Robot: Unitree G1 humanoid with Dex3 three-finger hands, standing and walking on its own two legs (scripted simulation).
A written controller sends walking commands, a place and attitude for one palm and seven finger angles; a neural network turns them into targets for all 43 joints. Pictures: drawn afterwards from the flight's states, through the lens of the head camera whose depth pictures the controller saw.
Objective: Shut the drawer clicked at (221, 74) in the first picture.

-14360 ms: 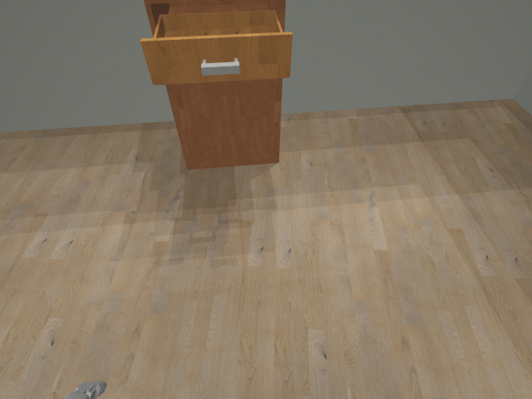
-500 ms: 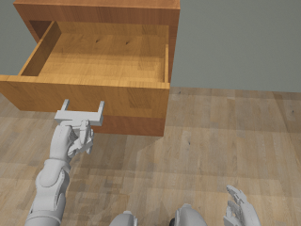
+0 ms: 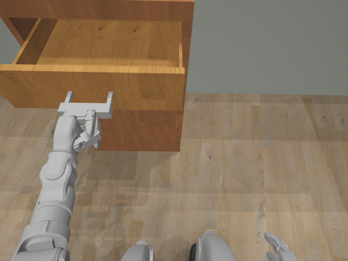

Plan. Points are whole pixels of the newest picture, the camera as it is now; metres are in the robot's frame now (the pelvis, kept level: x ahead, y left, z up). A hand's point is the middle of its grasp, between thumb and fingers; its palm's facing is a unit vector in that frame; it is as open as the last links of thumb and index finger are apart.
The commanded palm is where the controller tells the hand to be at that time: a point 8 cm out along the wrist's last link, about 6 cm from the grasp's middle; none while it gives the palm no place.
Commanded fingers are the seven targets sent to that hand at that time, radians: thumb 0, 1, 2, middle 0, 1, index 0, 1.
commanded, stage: push the drawer shut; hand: left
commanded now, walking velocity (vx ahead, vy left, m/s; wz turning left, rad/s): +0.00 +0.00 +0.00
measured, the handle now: (88, 103) +0.47 +0.21 +0.05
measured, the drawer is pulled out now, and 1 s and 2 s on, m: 0.19 0.08 0.00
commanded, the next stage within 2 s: pull the fist back off the drawer in 1.98 s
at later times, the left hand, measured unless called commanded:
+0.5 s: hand (101, 109) +0.45 +0.18 +0.04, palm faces -0.03 -1.00 -0.05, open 2.9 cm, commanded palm +0.44 +0.23 +0.05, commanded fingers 0.00 0.90 0.90 -1.40 -1.60 -1.40 -1.60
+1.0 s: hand (106, 92) +0.50 +0.18 +0.04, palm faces -0.03 -1.00 -0.05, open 3.1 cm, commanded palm +0.49 +0.22 +0.05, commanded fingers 0.00 0.90 0.90 -1.40 -1.60 -1.40 -1.60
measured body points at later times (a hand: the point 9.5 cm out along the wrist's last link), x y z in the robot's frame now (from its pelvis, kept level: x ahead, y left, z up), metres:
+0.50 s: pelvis +0.00 +0.01 +0.00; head +0.12 +0.01 +0.43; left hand +0.45 +0.23 +0.05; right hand +0.06 -0.26 -0.12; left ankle -0.02 +0.11 -0.67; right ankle +0.06 -0.11 -0.67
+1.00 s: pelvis +0.00 +0.01 -0.01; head +0.14 +0.02 +0.41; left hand +0.50 +0.23 +0.05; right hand +0.02 -0.26 -0.13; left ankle -0.02 +0.11 -0.67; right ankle +0.06 -0.11 -0.67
